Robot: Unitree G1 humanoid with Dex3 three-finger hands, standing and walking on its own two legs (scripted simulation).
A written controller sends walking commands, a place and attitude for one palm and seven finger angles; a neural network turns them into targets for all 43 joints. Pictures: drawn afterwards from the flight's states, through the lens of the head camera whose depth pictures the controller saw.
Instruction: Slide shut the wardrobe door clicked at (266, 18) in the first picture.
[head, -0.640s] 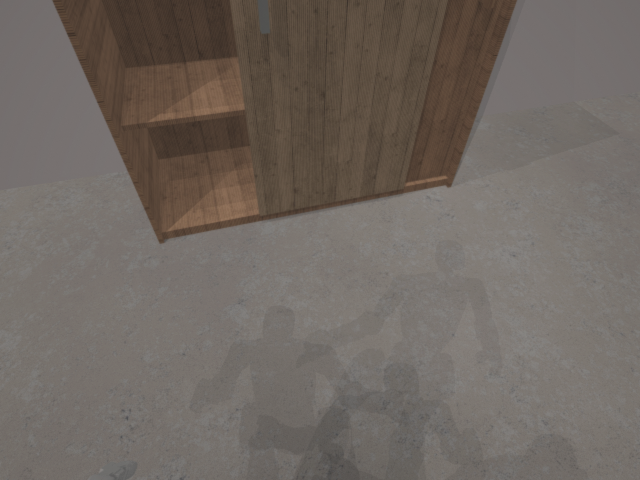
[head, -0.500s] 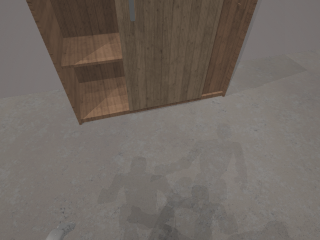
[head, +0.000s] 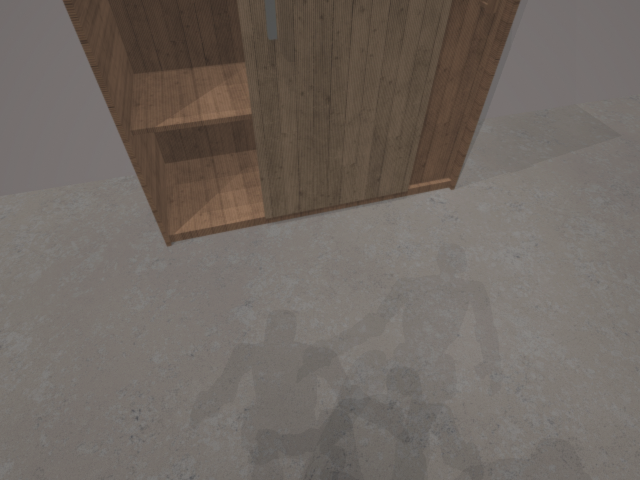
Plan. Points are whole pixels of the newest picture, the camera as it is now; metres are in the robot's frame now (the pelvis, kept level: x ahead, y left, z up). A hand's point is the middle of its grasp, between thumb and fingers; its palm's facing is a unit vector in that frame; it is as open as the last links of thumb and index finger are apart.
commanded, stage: stand and wait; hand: right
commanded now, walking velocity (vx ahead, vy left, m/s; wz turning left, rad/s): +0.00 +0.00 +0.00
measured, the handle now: out of the picture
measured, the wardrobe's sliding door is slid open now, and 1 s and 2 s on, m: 0.41 0.41 0.41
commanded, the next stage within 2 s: look at it before walking up in 0.34 s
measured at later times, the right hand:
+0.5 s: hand out of the picture +0.07 -0.24 -0.15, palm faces -0.04 +0.94 -0.33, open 7.4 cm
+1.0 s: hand out of the picture +0.07 -0.25 -0.16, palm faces -0.04 +0.94 -0.33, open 7.4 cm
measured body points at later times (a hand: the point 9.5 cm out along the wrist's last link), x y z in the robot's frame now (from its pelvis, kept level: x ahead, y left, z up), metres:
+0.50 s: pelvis -0.01 +0.00 +0.00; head -0.01 +0.00 +0.45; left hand +0.06 +0.29 -0.13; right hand +0.07 -0.29 -0.13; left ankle -0.01 +0.12 -0.74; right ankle -0.01 -0.13 -0.74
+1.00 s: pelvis -0.01 +0.00 +0.00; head +0.00 -0.01 +0.45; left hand +0.07 +0.29 -0.13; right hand +0.07 -0.30 -0.13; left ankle -0.01 +0.12 -0.74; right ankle -0.01 -0.13 -0.74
